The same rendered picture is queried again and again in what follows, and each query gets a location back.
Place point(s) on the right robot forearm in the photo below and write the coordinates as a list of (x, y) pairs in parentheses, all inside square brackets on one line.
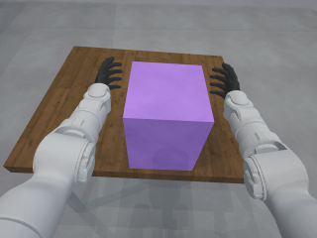
[(249, 128)]

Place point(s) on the robot left hand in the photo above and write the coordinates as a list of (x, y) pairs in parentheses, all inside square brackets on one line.
[(103, 73)]

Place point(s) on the robot left upper arm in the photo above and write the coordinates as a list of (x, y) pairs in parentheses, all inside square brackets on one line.
[(34, 208)]

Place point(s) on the table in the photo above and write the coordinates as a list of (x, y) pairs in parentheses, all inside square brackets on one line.
[(220, 159)]

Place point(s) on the robot right hand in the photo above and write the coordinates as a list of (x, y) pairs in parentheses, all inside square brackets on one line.
[(230, 79)]

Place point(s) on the carton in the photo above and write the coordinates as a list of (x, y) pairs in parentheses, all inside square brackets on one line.
[(167, 115)]

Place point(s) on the robot right upper arm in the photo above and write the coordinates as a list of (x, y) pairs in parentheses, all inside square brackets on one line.
[(278, 179)]

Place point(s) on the left robot forearm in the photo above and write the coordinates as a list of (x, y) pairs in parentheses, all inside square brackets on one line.
[(87, 120)]

